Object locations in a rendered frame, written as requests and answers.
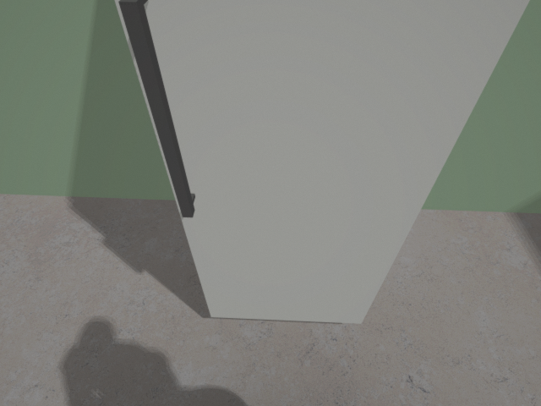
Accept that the fridge door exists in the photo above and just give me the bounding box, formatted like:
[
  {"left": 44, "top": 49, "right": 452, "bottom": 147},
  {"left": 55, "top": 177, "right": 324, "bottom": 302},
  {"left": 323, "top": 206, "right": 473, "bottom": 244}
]
[{"left": 115, "top": 0, "right": 530, "bottom": 324}]

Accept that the handle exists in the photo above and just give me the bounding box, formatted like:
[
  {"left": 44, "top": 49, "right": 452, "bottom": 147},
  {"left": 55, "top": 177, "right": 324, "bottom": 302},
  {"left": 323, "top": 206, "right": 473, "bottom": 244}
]
[{"left": 119, "top": 0, "right": 195, "bottom": 217}]

